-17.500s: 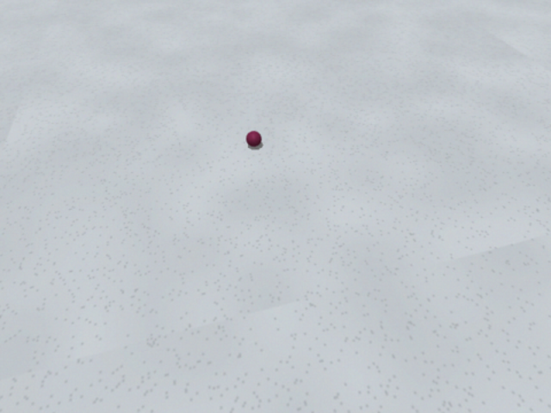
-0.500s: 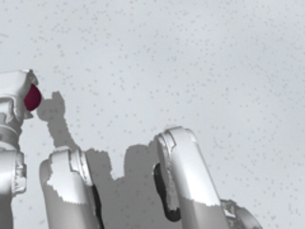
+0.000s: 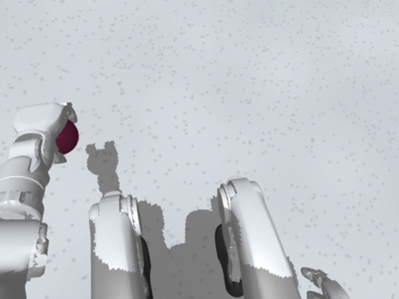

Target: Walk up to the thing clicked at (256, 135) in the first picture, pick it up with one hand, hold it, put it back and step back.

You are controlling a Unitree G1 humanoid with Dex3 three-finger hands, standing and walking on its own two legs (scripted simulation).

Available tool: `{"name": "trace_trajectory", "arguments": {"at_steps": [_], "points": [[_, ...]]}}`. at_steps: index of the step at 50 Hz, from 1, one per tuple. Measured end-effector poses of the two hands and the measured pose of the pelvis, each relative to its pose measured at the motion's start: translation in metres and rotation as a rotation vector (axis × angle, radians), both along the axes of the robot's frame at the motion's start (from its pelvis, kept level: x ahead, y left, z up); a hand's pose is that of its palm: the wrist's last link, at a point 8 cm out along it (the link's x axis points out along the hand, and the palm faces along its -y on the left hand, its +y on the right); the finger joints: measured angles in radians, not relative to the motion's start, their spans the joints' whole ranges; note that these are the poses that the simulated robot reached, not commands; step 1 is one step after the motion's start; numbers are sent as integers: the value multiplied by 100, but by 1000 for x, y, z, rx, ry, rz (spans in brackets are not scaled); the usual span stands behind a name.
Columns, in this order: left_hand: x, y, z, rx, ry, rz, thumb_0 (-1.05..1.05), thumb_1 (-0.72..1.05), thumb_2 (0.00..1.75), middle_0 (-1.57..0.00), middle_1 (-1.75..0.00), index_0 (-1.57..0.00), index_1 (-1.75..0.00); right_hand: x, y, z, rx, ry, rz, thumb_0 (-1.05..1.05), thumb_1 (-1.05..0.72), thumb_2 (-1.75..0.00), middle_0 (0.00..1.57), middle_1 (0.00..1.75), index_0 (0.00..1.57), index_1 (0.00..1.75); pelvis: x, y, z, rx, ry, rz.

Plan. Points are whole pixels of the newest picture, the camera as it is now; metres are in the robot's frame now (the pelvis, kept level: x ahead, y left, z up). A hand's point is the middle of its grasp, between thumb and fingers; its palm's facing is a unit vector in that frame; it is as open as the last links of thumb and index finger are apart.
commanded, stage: lift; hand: left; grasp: from above
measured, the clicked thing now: (56, 135) +0.46 +0.28 -0.14
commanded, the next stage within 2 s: hold in 1.26 s
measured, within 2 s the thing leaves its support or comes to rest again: neither
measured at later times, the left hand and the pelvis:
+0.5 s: hand out of the picture +0.37 +0.27 +0.08, palm faces -0.42 -0.11 -0.90, open 10.6 cm; pelvis +0.01 +0.00 +0.16, yaw +4 degrees
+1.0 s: hand out of the picture +0.35 +0.25 +0.22, palm faces -0.45 -0.11 -0.89, open 10.6 cm; pelvis +0.05 +0.00 +0.30, yaw +5 degrees
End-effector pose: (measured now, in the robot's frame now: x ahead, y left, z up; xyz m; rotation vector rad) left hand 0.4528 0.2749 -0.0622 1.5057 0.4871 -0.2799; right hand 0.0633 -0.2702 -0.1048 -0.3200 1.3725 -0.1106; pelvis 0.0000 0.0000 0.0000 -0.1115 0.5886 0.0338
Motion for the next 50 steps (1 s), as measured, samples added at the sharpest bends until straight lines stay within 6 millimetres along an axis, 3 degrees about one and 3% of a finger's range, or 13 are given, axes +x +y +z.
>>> {"name": "trace_trajectory", "arguments": {"at_steps": [13,23,33,41,50], "points": [[-41,9,90,-14,-47,18,0,-9,69,-54,-78,-55,-76,46,12,63,-1,-134,-2,1,-92,-90,20,30,20,30,0,3,67,11,-31,25],[-73,2,179,-35,-49,39,0,-10,71,-54,-78,-55,-76,75,21,139,7,-231,-16,1,-91,-90,20,30,20,30,5,3,144,33,-106,40],[-94,-7,264,-34,-36,47,0,-10,70,-54,-78,-56,-76,85,25,214,21,-294,-40,1,-91,-90,20,30,20,30,18,2,219,63,-215,45],[-99,-17,306,-35,-13,49,0,-9,69,-55,-78,-56,-75,85,20,259,19,-311,-62,1,-91,-90,20,30,20,30,30,-1,265,80,-281,44],[-96,-27,339,-26,-17,51,0,-9,67,-55,-77,-56,-75,86,14,294,16,-297,-75,1,-91,-90,20,30,20,30,45,-4,303,98,-339,42]]}}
